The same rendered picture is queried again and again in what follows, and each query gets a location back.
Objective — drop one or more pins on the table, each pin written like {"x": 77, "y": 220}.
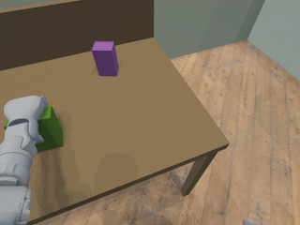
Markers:
{"x": 118, "y": 131}

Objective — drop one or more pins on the left robot hand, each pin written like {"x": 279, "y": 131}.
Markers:
{"x": 31, "y": 106}

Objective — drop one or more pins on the robot left upper arm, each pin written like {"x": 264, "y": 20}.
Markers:
{"x": 15, "y": 205}

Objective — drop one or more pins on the robot left forearm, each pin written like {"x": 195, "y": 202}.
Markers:
{"x": 17, "y": 151}

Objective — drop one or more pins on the sponge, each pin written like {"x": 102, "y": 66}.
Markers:
{"x": 50, "y": 130}

